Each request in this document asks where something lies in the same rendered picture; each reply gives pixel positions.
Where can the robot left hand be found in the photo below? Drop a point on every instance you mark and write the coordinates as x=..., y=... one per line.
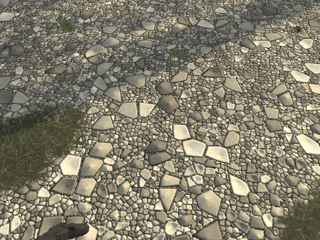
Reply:
x=64, y=231

